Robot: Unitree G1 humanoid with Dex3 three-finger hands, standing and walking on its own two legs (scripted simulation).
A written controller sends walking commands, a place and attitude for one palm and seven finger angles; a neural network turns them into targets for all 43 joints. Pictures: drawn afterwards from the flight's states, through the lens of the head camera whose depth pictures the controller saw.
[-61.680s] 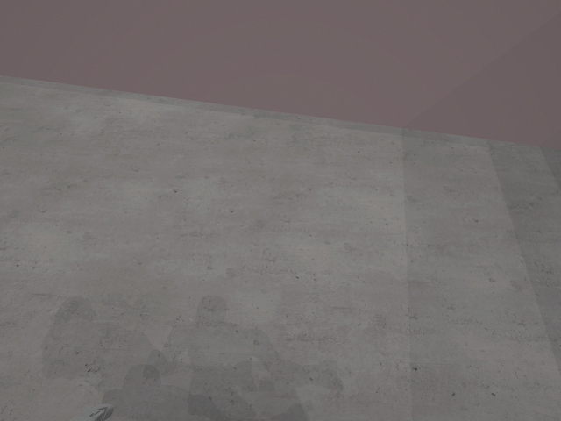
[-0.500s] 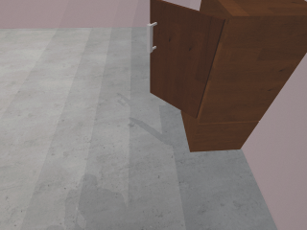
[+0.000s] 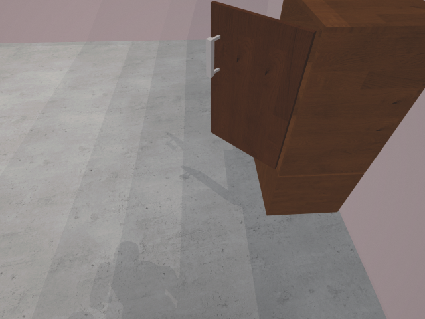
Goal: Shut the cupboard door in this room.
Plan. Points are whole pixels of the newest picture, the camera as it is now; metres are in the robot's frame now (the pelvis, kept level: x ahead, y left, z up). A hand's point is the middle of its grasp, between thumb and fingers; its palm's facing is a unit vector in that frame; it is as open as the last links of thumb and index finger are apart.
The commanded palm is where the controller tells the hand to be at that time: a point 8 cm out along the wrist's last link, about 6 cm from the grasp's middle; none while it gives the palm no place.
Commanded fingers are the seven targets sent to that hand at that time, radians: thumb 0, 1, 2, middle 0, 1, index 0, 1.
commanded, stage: look to check the result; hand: left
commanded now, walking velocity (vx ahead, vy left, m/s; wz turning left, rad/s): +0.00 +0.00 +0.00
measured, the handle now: (213, 56) +0.99 +0.06 +0.02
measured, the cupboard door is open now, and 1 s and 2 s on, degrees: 46 46 46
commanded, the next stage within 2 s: walk to a spot facing it in 0.04 s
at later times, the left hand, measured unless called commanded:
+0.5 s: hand out of the picture +0.06 +0.22 -0.19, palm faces +0.14 -0.96 -0.24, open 7.4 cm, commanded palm none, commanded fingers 0.00 0.90 0.90 -0.20 -0.30 -0.20 -0.30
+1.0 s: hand out of the picture -0.01 +0.20 -0.16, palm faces +0.45 -0.84 -0.31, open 7.4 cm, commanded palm none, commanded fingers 0.00 0.90 0.90 -0.20 -0.30 -0.20 -0.30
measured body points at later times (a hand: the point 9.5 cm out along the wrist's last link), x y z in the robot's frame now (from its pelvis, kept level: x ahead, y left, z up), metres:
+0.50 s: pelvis +0.01 +0.01 -0.02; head +0.04 +0.02 +0.43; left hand +0.05 +0.27 -0.17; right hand +0.07 -0.24 -0.16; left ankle -0.01 +0.11 -0.74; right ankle +0.02 -0.12 -0.75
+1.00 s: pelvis +0.00 -0.03 -0.01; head +0.04 -0.03 +0.43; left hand -0.03 +0.25 -0.14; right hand +0.16 -0.25 -0.17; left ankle -0.03 +0.10 -0.70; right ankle +0.05 -0.14 -0.75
